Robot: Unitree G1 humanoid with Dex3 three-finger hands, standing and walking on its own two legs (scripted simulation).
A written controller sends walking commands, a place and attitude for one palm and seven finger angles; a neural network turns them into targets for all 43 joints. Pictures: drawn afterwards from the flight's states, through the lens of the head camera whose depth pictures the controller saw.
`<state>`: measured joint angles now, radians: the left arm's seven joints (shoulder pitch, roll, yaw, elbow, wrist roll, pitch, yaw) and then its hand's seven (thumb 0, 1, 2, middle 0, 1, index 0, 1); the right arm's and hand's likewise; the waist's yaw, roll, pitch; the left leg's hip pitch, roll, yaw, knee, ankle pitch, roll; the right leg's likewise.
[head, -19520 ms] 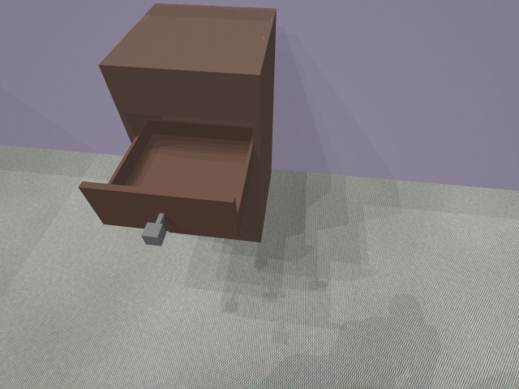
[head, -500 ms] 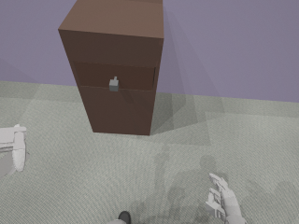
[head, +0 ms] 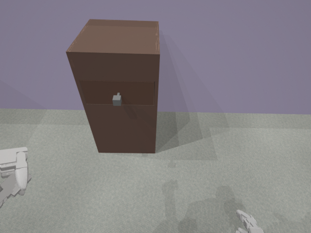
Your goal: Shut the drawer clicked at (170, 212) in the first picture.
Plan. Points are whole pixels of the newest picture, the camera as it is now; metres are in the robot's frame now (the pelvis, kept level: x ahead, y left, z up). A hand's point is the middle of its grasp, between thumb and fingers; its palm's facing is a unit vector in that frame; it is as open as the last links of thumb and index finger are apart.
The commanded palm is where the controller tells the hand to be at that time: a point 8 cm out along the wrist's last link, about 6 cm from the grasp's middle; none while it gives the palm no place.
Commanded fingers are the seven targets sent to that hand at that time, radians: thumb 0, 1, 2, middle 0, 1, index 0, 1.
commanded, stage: stop stepping back and stand still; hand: left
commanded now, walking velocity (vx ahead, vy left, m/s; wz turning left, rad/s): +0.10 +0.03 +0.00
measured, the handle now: (117, 98) +0.81 +0.24 -0.18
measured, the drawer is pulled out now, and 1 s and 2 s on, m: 0.00 0.00 0.00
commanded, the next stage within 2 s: let the arm hang, fingers relaxed in 0.26 s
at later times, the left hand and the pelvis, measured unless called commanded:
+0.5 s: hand (64, 210) +0.19 +0.25 -0.04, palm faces +0.17 -0.90 -0.39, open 3.1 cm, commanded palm none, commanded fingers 0.00 0.90 0.90 -1.08 -1.25 -1.08 -1.25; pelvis +0.01 +0.01 -0.01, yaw +2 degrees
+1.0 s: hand out of the picture -0.08 +0.18 -0.16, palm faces +0.09 -0.97 -0.22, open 5.9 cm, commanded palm none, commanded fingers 0.00 0.90 0.90 -0.20 -0.30 -0.20 -0.30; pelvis +0.00 +0.00 +0.01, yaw +2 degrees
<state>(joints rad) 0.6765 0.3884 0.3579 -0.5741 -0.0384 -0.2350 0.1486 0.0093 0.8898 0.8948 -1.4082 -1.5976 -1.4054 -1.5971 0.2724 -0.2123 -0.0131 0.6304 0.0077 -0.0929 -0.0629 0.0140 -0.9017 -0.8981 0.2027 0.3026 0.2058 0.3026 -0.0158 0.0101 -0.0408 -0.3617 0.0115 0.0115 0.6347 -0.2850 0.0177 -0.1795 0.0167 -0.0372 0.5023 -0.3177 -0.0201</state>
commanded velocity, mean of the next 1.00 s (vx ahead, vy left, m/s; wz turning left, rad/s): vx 0.00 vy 0.00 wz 0.00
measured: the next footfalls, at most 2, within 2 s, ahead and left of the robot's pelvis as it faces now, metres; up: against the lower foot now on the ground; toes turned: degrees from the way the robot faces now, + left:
none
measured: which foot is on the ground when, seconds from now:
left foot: down 0.00-1.00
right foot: down 0.00-1.00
